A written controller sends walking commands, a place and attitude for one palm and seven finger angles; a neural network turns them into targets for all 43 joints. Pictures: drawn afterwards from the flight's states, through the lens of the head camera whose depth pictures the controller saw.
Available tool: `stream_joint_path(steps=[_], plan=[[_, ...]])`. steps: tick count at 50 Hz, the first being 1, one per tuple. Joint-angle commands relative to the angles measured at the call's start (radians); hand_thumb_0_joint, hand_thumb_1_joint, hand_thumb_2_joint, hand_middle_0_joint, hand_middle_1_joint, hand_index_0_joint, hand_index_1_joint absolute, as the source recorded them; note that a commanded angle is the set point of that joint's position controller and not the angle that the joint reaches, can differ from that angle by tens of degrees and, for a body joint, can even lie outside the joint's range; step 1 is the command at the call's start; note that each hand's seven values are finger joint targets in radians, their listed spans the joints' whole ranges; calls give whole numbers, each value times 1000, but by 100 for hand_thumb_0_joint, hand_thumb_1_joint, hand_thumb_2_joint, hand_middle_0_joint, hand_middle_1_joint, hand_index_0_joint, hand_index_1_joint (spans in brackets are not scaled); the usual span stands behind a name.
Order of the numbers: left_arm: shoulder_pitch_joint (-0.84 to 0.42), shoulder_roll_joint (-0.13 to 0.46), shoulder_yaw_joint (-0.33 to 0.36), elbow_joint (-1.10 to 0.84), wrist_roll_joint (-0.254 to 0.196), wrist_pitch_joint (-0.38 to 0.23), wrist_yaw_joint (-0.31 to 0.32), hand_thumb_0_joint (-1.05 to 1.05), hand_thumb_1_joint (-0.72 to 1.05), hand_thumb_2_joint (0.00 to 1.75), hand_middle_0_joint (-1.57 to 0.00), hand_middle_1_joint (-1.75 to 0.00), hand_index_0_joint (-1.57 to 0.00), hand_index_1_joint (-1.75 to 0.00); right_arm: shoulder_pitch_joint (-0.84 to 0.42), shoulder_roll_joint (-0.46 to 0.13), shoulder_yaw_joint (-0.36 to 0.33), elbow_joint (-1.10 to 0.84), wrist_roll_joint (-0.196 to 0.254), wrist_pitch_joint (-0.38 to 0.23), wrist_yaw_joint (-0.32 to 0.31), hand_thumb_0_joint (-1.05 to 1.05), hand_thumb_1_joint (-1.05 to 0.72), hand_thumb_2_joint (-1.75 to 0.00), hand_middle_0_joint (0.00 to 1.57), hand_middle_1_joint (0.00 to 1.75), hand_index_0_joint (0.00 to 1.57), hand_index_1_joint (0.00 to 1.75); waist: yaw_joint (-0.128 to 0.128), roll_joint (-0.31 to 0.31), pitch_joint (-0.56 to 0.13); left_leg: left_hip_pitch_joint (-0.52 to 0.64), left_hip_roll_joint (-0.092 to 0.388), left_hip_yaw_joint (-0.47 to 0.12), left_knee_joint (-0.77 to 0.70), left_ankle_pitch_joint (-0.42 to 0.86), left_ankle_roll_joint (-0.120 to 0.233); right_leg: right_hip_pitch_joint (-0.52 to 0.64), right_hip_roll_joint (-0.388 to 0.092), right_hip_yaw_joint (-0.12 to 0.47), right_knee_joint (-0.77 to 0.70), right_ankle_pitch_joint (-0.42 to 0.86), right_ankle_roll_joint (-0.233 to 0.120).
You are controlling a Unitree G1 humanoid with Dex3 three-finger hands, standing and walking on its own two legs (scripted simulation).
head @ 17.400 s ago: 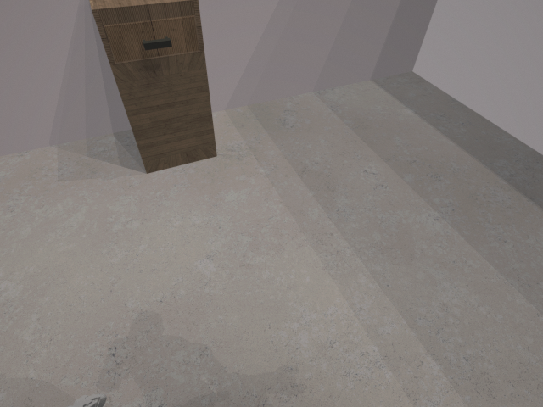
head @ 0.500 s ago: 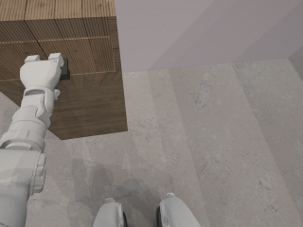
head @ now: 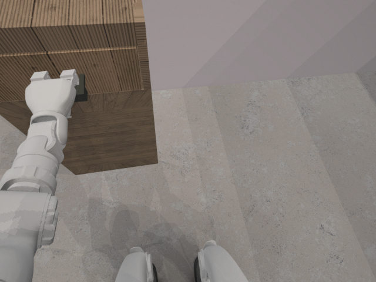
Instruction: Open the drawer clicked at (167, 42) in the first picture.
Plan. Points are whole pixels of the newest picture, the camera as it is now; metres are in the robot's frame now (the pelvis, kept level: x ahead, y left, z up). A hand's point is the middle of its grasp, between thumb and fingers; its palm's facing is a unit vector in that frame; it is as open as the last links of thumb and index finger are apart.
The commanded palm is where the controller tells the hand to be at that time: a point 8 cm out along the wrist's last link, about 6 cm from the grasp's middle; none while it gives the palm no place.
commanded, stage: pull the drawer open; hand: left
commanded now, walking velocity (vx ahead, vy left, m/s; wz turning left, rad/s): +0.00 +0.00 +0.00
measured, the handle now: (60, 87) +0.55 +0.24 +0.00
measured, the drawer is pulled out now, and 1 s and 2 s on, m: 0.00 0.12 0.25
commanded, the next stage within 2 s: none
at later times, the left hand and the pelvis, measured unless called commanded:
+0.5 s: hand (62, 132) +0.45 +0.23 -0.02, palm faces -0.05 -0.04 -1.00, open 5.9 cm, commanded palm +0.42 +0.22 +0.03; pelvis +0.02 +0.00 +0.02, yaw +0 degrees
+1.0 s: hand (61, 161) +0.38 +0.23 -0.02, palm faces -0.03 -0.03 -1.00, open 5.9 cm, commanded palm +0.35 +0.22 +0.03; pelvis +0.01 -0.01 +0.02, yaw +1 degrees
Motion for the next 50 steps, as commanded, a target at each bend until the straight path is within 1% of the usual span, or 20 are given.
stream_joint_path(steps=[1,4,6,9,11,13,17,18,21,22,24,28,30,34,35,38,41,44,48,50], plan=[[-243,233,71,-192,-32,-7,29,0,90,90,-40,-135,-40,-135,169,-183,-64,-39,-4,-5,-4,0,-90,-90,20,30,20,30,59,103,-518,464,-44,-33,-110,494,9,240,40,-15,-107,377,-32],[-221,177,38,-215,-25,-8,43,0,90,90,-40,-135,-40,-135,158,-178,-72,-39,-2,-4,-4,0,-90,-90,20,30,20,30,51,80,-478,465,-41,-32,-122,470,9,227,41,-19,-120,352,-32],[-173,199,68,-232,-24,-11,55,0,90,90,-40,-135,-40,-135,151,-181,-74,-41,-2,0,-3,0,-90,-90,20,30,20,30,70,70,-486,471,-42,-26,-126,484,9,245,40,-15,-118,369,-32],[-168,135,22,-233,-22,1,67,0,90,90,-40,-135,-40,-135,141,-175,-79,-40,2,1,-3,0,-90,-90,20,30,20,30,56,46,-432,454,-44,-26,-142,450,9,239,40,-18,-132,348,-33],[-172,154,41,-247,-16,-2,80,0,90,90,-40,-135,-40,-135,139,-177,-80,-36,1,3,-3,0,-90,-90,20,30,20,30,65,46,-443,467,-43,-29,-146,456,7,236,38,-17,-127,343,-34],[-164,129,24,-238,-14,9,88,0,90,90,-40,-135,-40,-135,130,-174,-81,-36,2,5,-3,0,-90,-90,20,30,20,30,60,35,-425,469,-44,-30,-151,445,8,228,38,-18,-134,333,-35],[-97,102,28,-276,-21,10,97,0,90,90,-40,-135,-40,-135,115,-166,-88,-44,0,10,1,0,-90,-90,20,30,20,30,83,54,-474,526,-45,-22,-149,519,4,267,37,-15,-132,392,-37],[-72,123,47,-285,-18,9,99,0,90,90,-40,-135,-40,-135,108,-165,-86,-47,2,13,0,0,-90,-90,20,30,20,30,97,46,-469,515,-46,-17,-154,521,4,287,36,-12,-132,402,-36],[-15,73,24,-325,-26,3,101,0,90,90,-40,-135,-40,-135,90,-155,-89,-61,4,14,3,0,-90,-90,20,30,20,30,103,45,-474,542,-46,-15,-161,554,4,305,36,-12,-138,429,-36],[24,74,32,-323,-29,5,102,0,90,90,-40,-135,-40,-135,83,-156,-89,-63,4,16,4,0,-90,-90,20,30,20,30,115,39,-455,538,-46,-14,-166,551,2,314,36,-13,-142,425,-38],[51,40,10,-347,-31,5,107,0,90,90,-40,-135,-40,-135,69,-150,-90,-74,7,16,3,0,-90,-90,20,30,20,30,111,19,-430,530,-48,-11,-176,534,4,326,35,-14,-152,424,-38],[82,62,34,-367,-28,-4,123,0,90,90,-40,-135,-40,-135,44,-149,-89,-77,7,18,0,0,-90,-90,20,30,20,30,114,-21,-404,494,-56,3,-182,483,11,360,31,-1,-163,438,-35],[97,88,58,-387,-28,-7,128,0,90,90,-40,-135,-40,-135,35,-149,-86,-78,5,17,-3,0,-90,-90,20,30,20,30,129,-9,-397,484,-62,4,-185,474,11,381,29,3,-160,446,-40],[128,56,37,-411,-13,-11,147,0,90,90,-40,-135,-40,-135,9,-140,-88,-82,6,16,-5,0,-90,-90,20,30,20,30,126,3,-378,484,-67,12,-186,447,11,372,27,8,-167,434,-39],[158,81,66,-415,-17,-8,149,0,90,90,-40,-135,-40,-135,1,-142,-84,-83,5,19,-4,0,-90,-90,20,30,20,30,144,12,-377,485,-68,8,-188,455,9,375,26,6,-162,430,-44],[166,33,27,-430,-6,-2,161,0,90,90,-40,-135,-40,-135,-15,-134,-86,-91,7,18,-3,0,-90,-90,20,30,20,30,134,17,-384,503,-67,9,-189,455,7,358,28,2,-165,418,-41],[204,50,45,-452,-6,3,167,0,90,90,-40,-135,-40,-135,-28,-132,-84,-98,6,19,-4,0,-90,-90,20,30,20,30,149,2,-407,503,-70,9,-193,449,6,386,26,5,-161,424,-41],[237,3,14,-476,-15,10,170,0,90,90,-40,-135,-40,-135,-36,-129,-87,-106,9,12,-4,0,-90,-90,20,30,20,30,147,-9,-383,507,-72,9,-200,425,7,387,28,4,-172,405,-42],[234,12,17,-506,-15,17,172,0,90,90,-40,-135,-40,-135,-55,-128,-84,-109,11,8,-10,0,-90,-90,20,30,20,30,143,-23,-380,507,-70,8,-207,403,8,388,25,5,-178,389,-40],[255,-15,0,-517,-23,21,171,0,90,90,-40,-135,-40,-135,-60,-127,-84,-111,11,2,-10,0,-90,-90,20,30,20,30,143,-12,-363,515,-70,5,-216,397,7,387,26,2,-183,377,-44]])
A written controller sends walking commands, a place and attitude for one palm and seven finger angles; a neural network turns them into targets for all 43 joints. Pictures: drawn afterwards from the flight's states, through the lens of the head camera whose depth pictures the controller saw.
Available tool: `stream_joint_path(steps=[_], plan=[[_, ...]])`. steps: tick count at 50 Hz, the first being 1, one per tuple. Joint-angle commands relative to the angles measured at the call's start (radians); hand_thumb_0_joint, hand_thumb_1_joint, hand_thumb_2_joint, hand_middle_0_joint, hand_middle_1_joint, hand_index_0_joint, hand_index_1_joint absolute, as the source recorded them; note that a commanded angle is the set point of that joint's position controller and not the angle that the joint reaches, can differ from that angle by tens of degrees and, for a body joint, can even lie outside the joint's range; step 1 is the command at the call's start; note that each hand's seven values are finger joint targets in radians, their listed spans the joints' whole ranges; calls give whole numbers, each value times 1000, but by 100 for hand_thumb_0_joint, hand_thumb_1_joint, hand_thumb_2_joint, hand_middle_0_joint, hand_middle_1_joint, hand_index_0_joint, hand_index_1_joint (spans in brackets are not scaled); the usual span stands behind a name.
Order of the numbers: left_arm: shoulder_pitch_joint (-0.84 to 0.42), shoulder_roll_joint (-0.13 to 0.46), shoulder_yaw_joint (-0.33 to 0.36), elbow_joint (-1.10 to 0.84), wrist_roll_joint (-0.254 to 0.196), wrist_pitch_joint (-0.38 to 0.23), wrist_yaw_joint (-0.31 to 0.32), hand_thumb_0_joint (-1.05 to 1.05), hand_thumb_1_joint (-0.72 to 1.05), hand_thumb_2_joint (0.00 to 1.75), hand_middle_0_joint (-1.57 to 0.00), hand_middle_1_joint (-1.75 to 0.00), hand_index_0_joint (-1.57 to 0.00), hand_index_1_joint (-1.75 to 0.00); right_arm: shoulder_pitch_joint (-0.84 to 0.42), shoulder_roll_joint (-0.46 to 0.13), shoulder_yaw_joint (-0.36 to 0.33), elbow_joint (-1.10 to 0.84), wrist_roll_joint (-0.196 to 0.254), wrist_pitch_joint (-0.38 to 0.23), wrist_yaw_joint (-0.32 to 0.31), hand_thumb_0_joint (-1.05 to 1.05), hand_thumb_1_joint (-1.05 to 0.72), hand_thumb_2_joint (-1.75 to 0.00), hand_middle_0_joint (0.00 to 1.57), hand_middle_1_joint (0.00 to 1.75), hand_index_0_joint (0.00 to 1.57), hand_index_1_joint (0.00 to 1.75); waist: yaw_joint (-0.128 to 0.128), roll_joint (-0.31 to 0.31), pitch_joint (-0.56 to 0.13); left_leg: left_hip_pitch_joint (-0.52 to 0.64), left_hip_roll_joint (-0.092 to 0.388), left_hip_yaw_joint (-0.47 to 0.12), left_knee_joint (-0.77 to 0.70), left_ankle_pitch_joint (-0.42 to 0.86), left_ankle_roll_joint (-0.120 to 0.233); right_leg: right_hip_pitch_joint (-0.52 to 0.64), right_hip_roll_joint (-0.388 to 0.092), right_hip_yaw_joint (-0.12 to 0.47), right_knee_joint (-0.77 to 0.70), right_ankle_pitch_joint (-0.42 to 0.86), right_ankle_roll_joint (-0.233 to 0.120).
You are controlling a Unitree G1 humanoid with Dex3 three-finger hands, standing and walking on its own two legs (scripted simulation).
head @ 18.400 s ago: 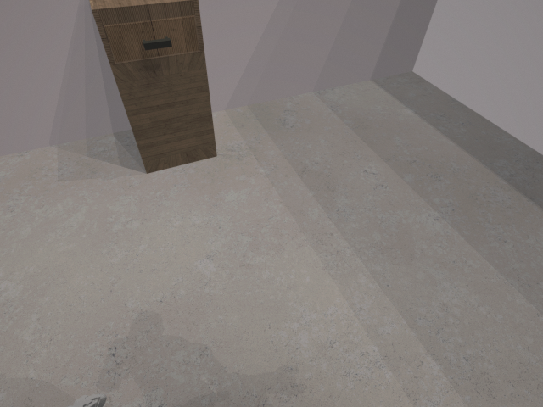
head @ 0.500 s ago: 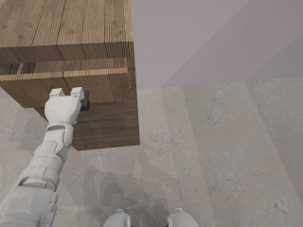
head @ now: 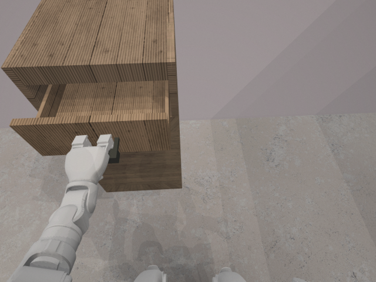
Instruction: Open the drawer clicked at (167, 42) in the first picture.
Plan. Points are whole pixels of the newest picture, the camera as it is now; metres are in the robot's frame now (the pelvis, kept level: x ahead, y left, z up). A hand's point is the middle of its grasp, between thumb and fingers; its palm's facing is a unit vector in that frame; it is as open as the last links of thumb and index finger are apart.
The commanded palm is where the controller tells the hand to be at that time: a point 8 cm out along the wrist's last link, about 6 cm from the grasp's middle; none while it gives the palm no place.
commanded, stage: pull the drawer open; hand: left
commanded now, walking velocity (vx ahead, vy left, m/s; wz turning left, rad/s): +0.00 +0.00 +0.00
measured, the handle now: (97, 149) +0.42 +0.23 -0.02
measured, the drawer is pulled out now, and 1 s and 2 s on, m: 0.12 0.25 0.30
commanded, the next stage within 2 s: open the thumb to release the handle in 1.66 s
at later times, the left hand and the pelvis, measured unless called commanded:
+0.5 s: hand (92, 197) +0.31 +0.23 -0.04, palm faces -0.01 -0.04 -1.00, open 5.9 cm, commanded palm +0.28 +0.23 +0.01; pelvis -0.01 +0.00 +0.00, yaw +0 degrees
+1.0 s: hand (89, 223) +0.25 +0.22 -0.04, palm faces -0.02 -0.05 -1.00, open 5.9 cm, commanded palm +0.22 +0.22 +0.01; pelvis +0.00 -0.01 +0.00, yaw +1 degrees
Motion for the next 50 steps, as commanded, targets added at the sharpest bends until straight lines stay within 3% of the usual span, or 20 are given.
stream_joint_path(steps=[1,3,5,7,10,11,14,16,18,19,20,24,29,32,36,37,43,45,46,50], plan=[[-222,182,69,-206,-21,18,44,0,90,90,-40,-135,-40,-135,37,-143,-44,-92,-3,-33,-10,0,-90,-90,20,30,20,30,12,4,-355,292,-54,-11,-108,378,21,179,37,-14,-120,378,-30],[-166,189,81,-220,-25,21,45,0,90,90,-40,-135,-40,-135,28,-141,-41,-98,-3,-34,-13,0,-90,-90,20,30,20,30,25,-13,-361,286,-57,-7,-112,376,21,207,38,-12,-121,389,-31],[-148,156,58,-239,-33,24,42,0,90,90,-40,-135,-40,-135,24,-139,-42,-101,-2,-40,-12,0,-90,-90,20,30,20,30,18,0,-333,288,-56,-11,-115,372,20,200,37,-14,-127,385,-34],[-134,169,70,-240,-31,22,46,0,90,90,-40,-135,-40,-135,18,-140,-42,-98,-1,-43,-14,0,-90,-90,20,30,20,30,18,-21,-303,279,-56,-10,-118,343,21,193,38,-13,-131,360,-32],[-65,182,92,-298,-35,24,52,0,90,90,-40,-135,-40,-135,1,-141,-41,-111,-4,-51,-13,0,-90,-90,20,30,20,30,38,0,-336,298,-57,-10,-119,371,20,219,37,-13,-125,383,-37],[-57,160,69,-316,-30,24,54,0,90,90,-40,-135,-40,-135,-10,-133,-37,-117,-3,-49,-13,0,-90,-90,20,30,20,30,34,8,-340,303,-58,-6,-119,367,20,212,36,-12,-126,382,-34],[11,163,85,-331,-39,30,57,0,90,90,-40,-135,-40,-135,-18,-135,-39,-122,-2,-57,-14,0,-90,-90,20,30,20,30,38,-27,-293,279,-61,-2,-123,336,20,227,35,-9,-136,376,-32],[16,180,99,-349,-33,31,59,0,90,90,-40,-135,-40,-135,-35,-134,-32,-127,-1,-59,-16,0,-90,-90,20,30,20,30,45,-15,-287,276,-61,-4,-127,328,18,217,34,-8,-132,359,-32],[20,176,98,-365,-32,35,65,0,90,90,-40,-135,-40,-135,-40,-134,-33,-128,-2,-64,-17,0,-90,-90,20,30,20,30,40,-29,-277,273,-62,-4,-125,310,19,209,33,-10,-136,342,-31],[36,157,78,-365,-30,39,64,0,90,90,-40,-135,-40,-135,-40,-133,-33,-132,-2,-68,-17,0,-90,-90,20,30,20,30,39,-6,-259,273,-64,-5,-127,302,18,202,34,-11,-135,330,-34],[33,178,102,-377,-32,43,66,0,90,90,-40,-135,-40,-135,-47,-137,-31,-131,-4,-69,-17,0,-90,-90,20,30,20,30,45,-11,-267,277,-62,-10,-126,307,19,201,34,-14,-130,327,-37],[66,130,56,-416,-19,54,72,0,90,90,-40,-135,-40,-135,-57,-129,-34,-138,-5,-75,-14,0,-90,-90,20,30,20,30,44,13,-270,305,-61,-10,-122,320,14,177,36,-19,-123,323,-39],[164,123,60,-477,-30,73,69,0,90,90,-40,-135,-40,-135,-76,-127,-32,-159,-5,-80,-12,0,-90,-90,20,30,20,30,60,-9,-296,319,-61,-11,-123,336,14,209,36,-19,-120,342,-38],[205,124,65,-499,-44,81,58,0,90,90,-40,-135,-40,-135,-84,-128,-27,-170,-3,-83,-15,0,-90,-90,20,30,20,30,58,-35,-266,301,-63,-13,-126,314,15,219,34,-16,-127,339,-35],[231,131,68,-541,-35,79,60,0,90,90,-40,-135,-40,-135,-114,-123,-16,-177,-7,-86,-19,0,-90,-90,20,30,20,30,61,-17,-262,304,-63,-7,-126,299,15,208,30,-11,-127,323,-33],[252,113,56,-536,-37,81,59,0,90,90,-40,-135,-40,-135,-106,-122,-20,-179,-6,-89,-19,0,-90,-90,20,30,20,30,55,-19,-230,300,-64,-9,-124,292,15,200,32,-16,-131,321,-35],[302,107,54,-613,-36,76,65,0,90,90,-40,-135,-40,-135,-131,-119,-15,-186,-11,-96,-14,0,-90,-90,20,30,20,30,64,-8,-241,311,-64,-9,-121,286,11,192,30,-13,-124,308,-36],[390,116,77,-624,-36,79,67,0,90,90,-40,-135,-40,-135,-133,-121,-16,-197,-14,-99,-12,0,-90,-90,20,30,20,30,78,-13,-247,313,-63,-14,-120,310,11,209,33,-14,-116,330,-40],[394,94,51,-653,-37,77,67,0,90,90,-40,-135,-40,-135,-144,-116,-13,-199,-14,-98,-9,0,-90,-90,20,30,20,30,75,1,-254,317,-64,-9,-115,315,10,203,30,-13,-111,337,-38],[446,106,74,-674,-45,79,67,0,90,90,-40,-135,-40,-135,-148,-121,-14,-206,-14,-103,-8,0,-90,-90,20,30,20,30,70,-36,-216,292,-64,-14,-111,281,13,204,29,-7,-119,323,-37]])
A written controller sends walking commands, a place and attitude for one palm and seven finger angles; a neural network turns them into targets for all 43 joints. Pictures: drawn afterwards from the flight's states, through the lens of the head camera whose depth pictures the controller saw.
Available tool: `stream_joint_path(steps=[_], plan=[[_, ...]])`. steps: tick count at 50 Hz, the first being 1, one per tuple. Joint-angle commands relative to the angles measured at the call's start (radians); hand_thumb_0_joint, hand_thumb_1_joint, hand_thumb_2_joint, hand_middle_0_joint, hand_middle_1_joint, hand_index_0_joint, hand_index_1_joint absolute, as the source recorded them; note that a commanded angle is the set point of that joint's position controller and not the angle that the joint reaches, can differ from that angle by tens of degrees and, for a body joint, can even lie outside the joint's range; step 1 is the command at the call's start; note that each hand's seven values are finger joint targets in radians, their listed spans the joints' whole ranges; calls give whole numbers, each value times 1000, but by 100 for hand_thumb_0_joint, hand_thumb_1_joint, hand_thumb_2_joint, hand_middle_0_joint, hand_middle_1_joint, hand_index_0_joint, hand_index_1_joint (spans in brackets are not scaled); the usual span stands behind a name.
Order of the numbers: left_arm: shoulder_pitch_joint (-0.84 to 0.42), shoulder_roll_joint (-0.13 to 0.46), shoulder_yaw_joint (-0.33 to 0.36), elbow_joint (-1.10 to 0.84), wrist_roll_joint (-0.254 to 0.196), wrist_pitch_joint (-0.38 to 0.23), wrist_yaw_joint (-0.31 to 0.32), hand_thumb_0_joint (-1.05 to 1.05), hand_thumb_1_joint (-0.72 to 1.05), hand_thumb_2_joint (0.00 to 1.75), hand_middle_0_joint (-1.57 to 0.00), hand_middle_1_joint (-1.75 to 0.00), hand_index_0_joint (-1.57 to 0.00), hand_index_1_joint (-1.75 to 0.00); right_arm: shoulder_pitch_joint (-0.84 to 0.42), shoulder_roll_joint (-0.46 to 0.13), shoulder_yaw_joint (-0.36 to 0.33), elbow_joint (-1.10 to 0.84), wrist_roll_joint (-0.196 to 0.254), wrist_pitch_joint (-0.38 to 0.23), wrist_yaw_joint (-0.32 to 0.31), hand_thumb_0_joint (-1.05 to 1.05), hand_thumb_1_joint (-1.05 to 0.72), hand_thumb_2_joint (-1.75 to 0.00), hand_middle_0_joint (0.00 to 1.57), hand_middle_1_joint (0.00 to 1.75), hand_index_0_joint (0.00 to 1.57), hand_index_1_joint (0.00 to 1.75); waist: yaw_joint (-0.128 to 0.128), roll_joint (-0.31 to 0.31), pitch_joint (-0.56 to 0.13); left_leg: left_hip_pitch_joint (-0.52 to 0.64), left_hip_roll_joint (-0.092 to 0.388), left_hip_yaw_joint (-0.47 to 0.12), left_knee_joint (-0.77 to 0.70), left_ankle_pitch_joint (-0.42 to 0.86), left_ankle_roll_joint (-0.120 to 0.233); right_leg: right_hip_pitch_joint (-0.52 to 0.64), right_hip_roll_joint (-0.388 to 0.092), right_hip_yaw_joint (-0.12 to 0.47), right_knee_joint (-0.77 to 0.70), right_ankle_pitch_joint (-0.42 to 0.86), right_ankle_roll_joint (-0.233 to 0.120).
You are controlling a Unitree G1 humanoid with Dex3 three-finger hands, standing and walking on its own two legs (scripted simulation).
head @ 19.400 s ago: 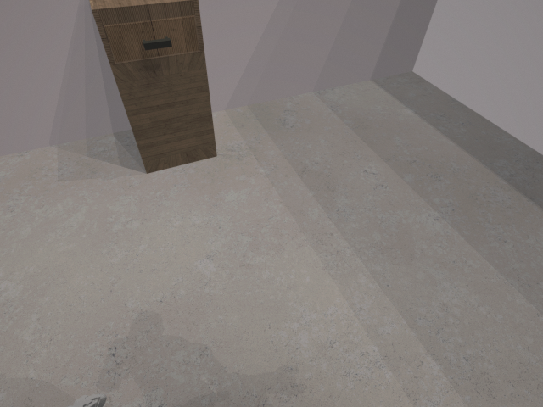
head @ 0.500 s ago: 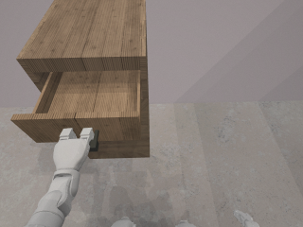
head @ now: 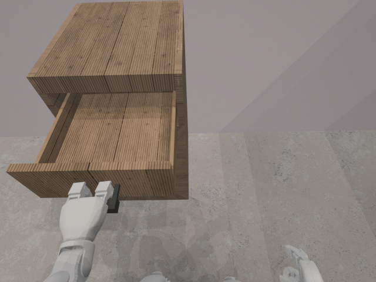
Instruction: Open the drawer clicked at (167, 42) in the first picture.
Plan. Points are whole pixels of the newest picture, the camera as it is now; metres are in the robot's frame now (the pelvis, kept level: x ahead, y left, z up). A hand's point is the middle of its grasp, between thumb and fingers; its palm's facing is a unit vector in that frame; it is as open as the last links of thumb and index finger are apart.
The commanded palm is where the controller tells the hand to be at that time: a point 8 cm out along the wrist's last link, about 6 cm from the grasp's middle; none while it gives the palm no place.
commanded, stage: pull the drawer open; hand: left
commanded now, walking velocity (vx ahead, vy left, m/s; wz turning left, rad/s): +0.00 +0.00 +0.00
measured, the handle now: (95, 196) +0.30 +0.24 -0.02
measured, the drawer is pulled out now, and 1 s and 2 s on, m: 0.25 0.30 0.28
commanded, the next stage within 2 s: open the thumb to release the handle in 0.66 s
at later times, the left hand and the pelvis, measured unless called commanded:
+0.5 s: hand (90, 247) +0.20 +0.22 -0.04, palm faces -0.04 -0.06 -1.00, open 6.0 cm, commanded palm +0.17 +0.23 +0.01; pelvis +0.00 -0.01 -0.01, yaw +0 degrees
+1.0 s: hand (91, 243) +0.21 +0.22 -0.04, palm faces +0.03 -0.06 -1.00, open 7.0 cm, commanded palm +0.18 +0.23 +0.01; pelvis +0.00 -0.01 -0.02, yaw +0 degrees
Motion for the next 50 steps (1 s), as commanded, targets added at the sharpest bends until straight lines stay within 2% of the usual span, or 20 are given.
stream_joint_path(steps=[1,2,7,10,13,16,20,27,31,32,36,37,38,39,40,41,42,46,47,50], plan=[[-40,150,124,-230,-25,16,59,0,90,90,-40,-135,-40,-135,-80,-121,-30,-147,-6,-45,-5,0,-90,-90,20,30,20,30,36,-27,-244,188,-65,-6,-108,287,28,117,28,-3,-136,343,-18],[-39,132,105,-235,-26,17,58,0,90,90,-40,-135,-40,-135,-72,-121,-35,-148,-5,-48,-5,0,-90,-90,20,30,20,30,22,-24,-226,188,-65,-8,-100,283,30,110,28,-5,-137,353,-20],[9,153,131,-259,-22,16,61,0,90,90,-40,-135,-40,-135,-83,-119,-33,-152,-7,-48,-6,0,-90,-90,20,30,20,30,29,-26,-208,176,-66,-9,-95,259,29,99,27,2,-135,331,-20],[98,162,153,-296,-30,17,63,0,90,90,-40,-135,-40,-135,-93,-118,-30,-163,-9,-47,-5,0,-90,-90,20,30,20,30,44,-27,-242,182,-68,-6,-88,286,28,126,25,6,-127,376,-21],[78,146,129,-325,-35,15,58,0,90,90,-40,-135,-40,-135,-112,-114,-25,-166,-10,-44,-6,0,-90,-90,20,30,20,30,35,-32,-220,164,-70,-3,-81,254,28,107,20,16,-132,352,-14],[185,160,155,-347,-30,17,65,0,90,90,-40,-135,-40,-135,-119,-108,-21,-176,-12,-41,-3,0,-90,-90,20,30,20,30,60,-2,-235,185,-70,-1,-81,289,25,114,24,14,-117,377,-21],[258,145,150,-378,-42,17,62,0,90,90,-40,-135,-40,-135,-120,-110,-21,-193,-11,-41,2,0,-90,-90,20,30,20,30,49,-41,-205,167,-66,-9,-75,282,28,112,24,10,-118,387,-21],[364,155,172,-435,-38,-9,74,0,90,90,-40,-135,-40,-135,-127,-103,-20,-209,-19,-36,8,0,-90,-90,20,30,20,30,62,-26,-197,138,-71,-6,-51,261,27,100,20,22,-97,384,-20],[483,181,203,-464,-38,-21,73,0,90,90,-40,-135,-40,-135,-144,-99,-11,-224,-21,-29,20,0,-90,-90,20,30,20,30,98,13,-234,148,-75,-2,-43,314,20,112,24,46,-72,441,-29],[522,154,178,-470,-40,-19,71,0,90,90,-40,-135,-40,-135,-130,-99,-14,-234,-20,-28,24,0,-90,-90,20,30,20,30,92,15,-213,143,-72,-6,-45,320,21,114,26,28,-68,446,-30],[546,177,199,-509,-45,-21,72,0,90,90,-40,-135,-40,-135,-144,-102,-9,-242,-24,-20,34,0,-90,-90,20,30,20,30,97,13,-230,141,-72,-6,-34,332,18,109,25,48,-58,463,-30],[568,162,193,-495,-43,-22,72,0,90,90,-40,-135,-40,-135,-136,-98,-14,-241,-23,-22,34,0,-90,-90,20,30,20,30,88,10,-208,134,-67,-7,-33,337,21,108,27,35,-56,478,-30],[172,149,127,-513,-23,-19,78,0,90,90,-40,-135,-40,-135,-149,-117,-12,-199,-35,-15,28,0,-90,-90,20,30,20,30,-10,-15,-187,120,-63,-22,7,281,22,-13,12,52,-56,421,-18],[189,163,179,-485,-9,-27,91,0,83,87,-40,-134,-40,-134,-116,-109,-29,-201,-34,-25,19,0,-90,-90,20,30,20,30,24,10,-202,115,-61,-19,1,260,23,9,17,18,-49,372,-16],[197,158,172,-474,-7,-27,99,0,76,84,-39,-134,-39,-134,-120,-112,-24,-201,-37,-32,14,0,-90,-90,20,30,20,30,19,18,-189,114,-62,-22,1,261,24,-3,20,14,-50,368,-21],[264,172,201,-424,-5,-22,104,0,69,81,-38,-133,-38,-133,-119,-109,-24,-193,-38,-33,16,0,-90,-90,20,30,20,30,41,-10,-223,126,-63,-17,3,270,21,1,23,20,-42,362,-21],[295,135,163,-427,-10,-15,101,0,62,78,-38,-132,-38,-132,-113,-110,-28,-207,-34,-36,15,0,-90,-90,20,30,20,30,40,0,-227,129,-63,-18,0,276,24,17,24,9,-46,379,-22],[246,158,164,-451,-22,20,98,0,34,66,-36,-129,-36,-129,-116,-111,-26,-201,-28,-24,8,0,-90,-90,20,30,20,30,44,-37,-298,155,-69,-13,-7,307,20,59,19,26,-49,420,-17],[262,135,138,-435,-21,32,93,0,27,63,-35,-128,-35,-128,-107,-110,-29,-204,-21,-26,5,0,-90,-90,20,30,20,30,39,-24,-264,149,-66,-15,-17,296,22,66,20,9,-59,411,-17],[222,164,152,-421,-24,50,79,0,6,54,-34,-126,-34,-126,-118,-113,-19,-200,-17,-22,-8,0,-90,-90,20,30,20,30,34,-63,-250,141,-65,-13,-31,270,27,83,19,15,-84,391,-13]])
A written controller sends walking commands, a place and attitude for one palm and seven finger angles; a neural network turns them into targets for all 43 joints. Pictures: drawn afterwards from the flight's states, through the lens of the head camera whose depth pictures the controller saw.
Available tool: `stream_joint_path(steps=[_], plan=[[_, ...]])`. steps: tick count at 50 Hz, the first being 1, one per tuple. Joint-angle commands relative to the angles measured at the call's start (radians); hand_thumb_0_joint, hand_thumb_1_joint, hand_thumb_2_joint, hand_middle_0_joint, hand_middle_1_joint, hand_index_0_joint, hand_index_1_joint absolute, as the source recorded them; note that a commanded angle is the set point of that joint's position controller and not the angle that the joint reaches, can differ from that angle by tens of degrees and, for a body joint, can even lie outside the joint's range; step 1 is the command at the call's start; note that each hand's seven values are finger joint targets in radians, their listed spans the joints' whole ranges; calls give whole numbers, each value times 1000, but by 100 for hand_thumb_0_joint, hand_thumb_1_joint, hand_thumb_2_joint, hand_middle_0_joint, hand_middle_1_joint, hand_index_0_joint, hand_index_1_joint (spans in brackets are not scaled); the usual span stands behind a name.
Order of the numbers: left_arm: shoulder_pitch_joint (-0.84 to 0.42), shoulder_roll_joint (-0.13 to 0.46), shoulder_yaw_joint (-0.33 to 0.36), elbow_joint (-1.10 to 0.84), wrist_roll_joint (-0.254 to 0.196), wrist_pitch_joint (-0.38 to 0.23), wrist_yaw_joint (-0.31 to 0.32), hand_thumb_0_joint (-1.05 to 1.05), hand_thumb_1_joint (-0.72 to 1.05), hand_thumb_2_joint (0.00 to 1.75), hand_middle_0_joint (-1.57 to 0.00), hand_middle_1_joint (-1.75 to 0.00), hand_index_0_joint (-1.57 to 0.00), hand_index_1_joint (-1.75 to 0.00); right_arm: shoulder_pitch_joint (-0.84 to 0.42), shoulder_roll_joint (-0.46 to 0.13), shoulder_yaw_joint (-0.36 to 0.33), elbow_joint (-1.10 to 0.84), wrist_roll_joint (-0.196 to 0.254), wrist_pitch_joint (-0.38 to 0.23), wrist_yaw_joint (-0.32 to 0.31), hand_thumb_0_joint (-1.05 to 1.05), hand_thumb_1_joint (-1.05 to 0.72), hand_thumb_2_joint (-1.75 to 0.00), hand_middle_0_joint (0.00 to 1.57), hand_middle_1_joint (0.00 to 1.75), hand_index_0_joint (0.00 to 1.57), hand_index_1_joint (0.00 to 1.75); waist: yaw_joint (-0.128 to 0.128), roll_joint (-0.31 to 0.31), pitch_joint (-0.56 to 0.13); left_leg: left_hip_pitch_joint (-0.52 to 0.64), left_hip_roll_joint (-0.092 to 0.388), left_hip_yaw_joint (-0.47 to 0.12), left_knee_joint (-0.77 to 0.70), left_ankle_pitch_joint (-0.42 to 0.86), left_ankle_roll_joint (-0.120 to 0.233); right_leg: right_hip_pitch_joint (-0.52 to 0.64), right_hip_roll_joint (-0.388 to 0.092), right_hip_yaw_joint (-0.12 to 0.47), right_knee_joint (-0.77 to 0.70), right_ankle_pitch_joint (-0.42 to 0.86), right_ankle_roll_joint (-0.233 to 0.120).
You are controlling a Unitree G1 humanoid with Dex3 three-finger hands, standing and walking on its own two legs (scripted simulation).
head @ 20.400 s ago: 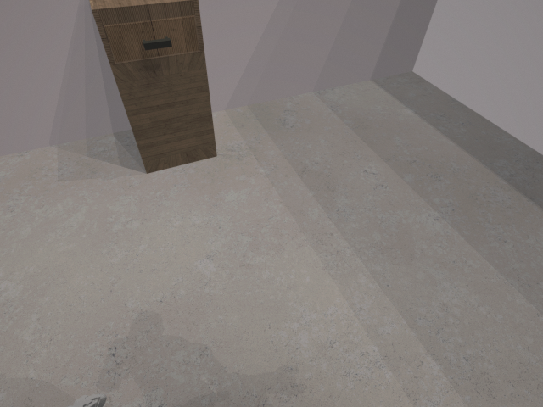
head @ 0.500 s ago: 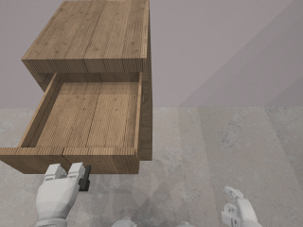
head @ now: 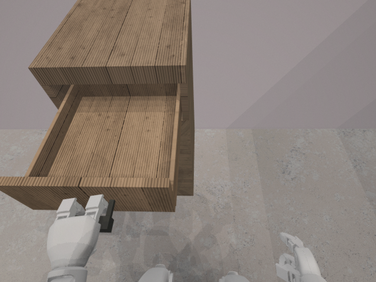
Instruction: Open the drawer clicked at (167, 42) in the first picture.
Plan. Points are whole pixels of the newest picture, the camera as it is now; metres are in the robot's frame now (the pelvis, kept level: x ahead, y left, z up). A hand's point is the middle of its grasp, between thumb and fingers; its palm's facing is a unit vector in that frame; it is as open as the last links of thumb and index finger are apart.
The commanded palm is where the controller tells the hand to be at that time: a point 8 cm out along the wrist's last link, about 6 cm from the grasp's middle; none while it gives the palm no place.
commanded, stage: open the thumb to release the handle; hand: left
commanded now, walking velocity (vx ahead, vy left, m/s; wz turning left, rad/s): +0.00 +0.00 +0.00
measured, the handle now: (88, 213) +0.25 +0.24 +0.00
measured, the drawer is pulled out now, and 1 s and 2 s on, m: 0.30 0.28 0.28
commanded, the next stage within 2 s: lift the hand off the handle in 0.26 s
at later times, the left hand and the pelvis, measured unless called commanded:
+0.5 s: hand (88, 241) +0.20 +0.23 -0.02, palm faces +0.01 -0.06 -1.00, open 13.7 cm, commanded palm +0.19 +0.23 +0.03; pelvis -0.02 -0.01 +0.00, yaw +1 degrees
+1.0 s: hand (85, 229) +0.22 +0.23 +0.00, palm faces +0.02 -0.07 -1.00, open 13.7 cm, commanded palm +0.20 +0.23 +0.05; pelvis -0.01 +0.00 +0.02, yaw +0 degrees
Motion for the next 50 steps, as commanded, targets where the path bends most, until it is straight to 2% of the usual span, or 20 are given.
stream_joint_path(steps=[1,4,5,7,8,10,17,18,19,21,22,25,31,32,33,34,36,40,46,50], plan=[[-42,189,142,-159,-16,50,32,0,-1,51,-33,-125,-33,-125,-88,-113,-24,-155,4,-44,-21,0,-90,-90,20,30,20,30,9,-59,-250,211,-68,4,-137,305,37,169,17,33,-205,440,3],[-23,176,125,-122,-23,51,11,0,-22,42,-32,-123,-32,-123,-79,-108,-21,-155,14,-49,-30,0,-90,-90,20,30,20,30,9,-59,-188,194,-70,5,-156,274,41,186,17,29,-232,417,3],[-38,193,142,-117,-22,49,6,0,-29,39,-32,-122,-32,-122,-85,-111,-19,-154,14,-48,-33,0,-90,-90,20,30,20,30,7,-51,-192,200,-68,2,-160,273,41,182,18,34,-236,406,0],[-44,170,113,-117,-18,38,-1,0,-43,33,-30,-121,-30,-121,-78,-105,-20,-154,13,-51,-32,0,-90,-90,20,30,20,30,8,-10,-177,213,-67,2,-165,271,40,165,20,25,-234,385,-3],[-56,175,114,-129,-19,30,-1,0,-50,30,-30,-120,-30,-120,-86,-105,-16,-152,9,-50,-28,0,-90,-90,20,30,20,30,11,-18,-191,217,-67,2,-165,272,39,160,18,27,-234,375,-1],[-27,168,116,-106,-25,24,-5,0,-50,30,-30,-120,-30,-120,-82,-106,-19,-155,12,-53,-26,0,-90,-90,20,30,20,30,6,-32,-166,206,-65,-2,-169,259,40,165,19,23,-244,360,-3],[-128,160,104,-94,-11,-2,4,0,-50,30,-30,-120,-30,-120,-80,-108,-28,-146,6,-61,-28,0,-90,-90,20,30,20,30,-9,-36,-150,184,-68,-1,-155,205,44,123,13,32,-252,283,0],[-80,146,101,-78,-10,-4,5,0,-50,30,-30,-120,-30,-120,-83,-105,-26,-148,1,-62,-25,0,-90,-90,20,30,20,30,5,-51,-171,179,-70,1,-151,211,41,124,15,35,-242,285,1],[-78,136,83,-76,-10,-3,4,0,-50,30,-30,-120,-30,-120,-79,-107,-29,-148,5,-64,-23,0,-90,-90,20,30,20,30,1,-37,-164,173,-70,0,-151,211,41,130,13,33,-242,297,-1],[-176,151,82,-109,-5,-4,8,0,-50,30,-30,-120,-30,-120,-89,-109,-26,-143,3,-60,-22,0,-90,-90,20,30,20,30,-6,-19,-192,190,-68,-2,-148,207,40,102,11,35,-236,264,-1],[-164,148,81,-86,-1,1,11,0,-50,30,-30,-120,-30,-120,-78,-108,-33,-141,6,-64,-25,0,-90,-90,20,30,20,30,-10,-10,-173,188,-68,-2,-147,200,43,104,13,30,-242,264,-3],[-240,178,102,-54,0,13,9,0,-50,30,-30,-120,-30,-120,-76,-113,-29,-130,8,-64,-36,0,-90,-90,20,30,20,30,-19,-44,-169,167,-68,-5,-147,176,45,100,14,31,-249,231,0],[-335,164,63,-36,-5,22,-4,0,-50,30,-30,-120,-30,-120,-80,-108,-23,-118,13,-69,-49,0,-90,-90,20,30,20,30,-16,-28,-209,186,-72,0,-153,177,46,106,9,36,-255,219,7],[-336,157,55,-11,-6,26,-7,0,-50,30,-30,-120,-30,-120,-61,-109,-30,-111,16,-71,-51,0,-90,-90,20,30,20,30,-25,-39,-190,191,-69,-5,-156,178,49,104,13,28,-259,228,3],[-356,156,51,-24,-8,24,-9,0,-50,30,-30,-120,-30,-120,-69,-110,-25,-113,14,-70,-50,0,-90,-90,20,30,20,30,-18,-35,-213,190,-72,-1,-160,181,46,114,10,30,-259,226,6],[-325,155,52,-14,-9,30,-13,0,-50,30,-30,-120,-30,-120,-60,-108,-29,-114,18,-72,-51,0,-90,-90,20,30,20,30,-13,-31,-200,200,-71,-3,-168,189,47,128,14,27,-264,240,2],[-344,163,53,-52,-18,34,-16,0,-50,30,-30,-120,-30,-120,-69,-109,-23,-120,18,-71,-51,0,-90,-90,20,30,20,30,-9,-36,-238,219,-72,-1,-177,206,48,154,10,33,-270,253,7],[-300,208,104,-59,-39,40,-35,0,-50,30,-30,-120,-30,-120,-67,-113,-22,-126,25,-72,-64,0,-90,-90,20,30,20,30,-2,-69,-216,218,-74,1,-197,219,51,215,10,42,-298,297,8],[-227,192,99,-115,-41,18,-37,0,-50,30,-30,-120,-30,-120,-74,-107,-18,-133,22,-68,-50,0,-90,-90,20,30,20,30,7,-21,-183,264,-73,7,-224,260,44,218,12,33,-307,333,4],[-206,176,89,-128,-40,29,-40,0,-50,30,-30,-120,-30,-120,-70,-115,-23,-138,22,-62,-40,0,-90,-90,20,30,20,30,-2,-33,-164,280,-71,1,-241,270,43,229,17,24,-316,350,0]])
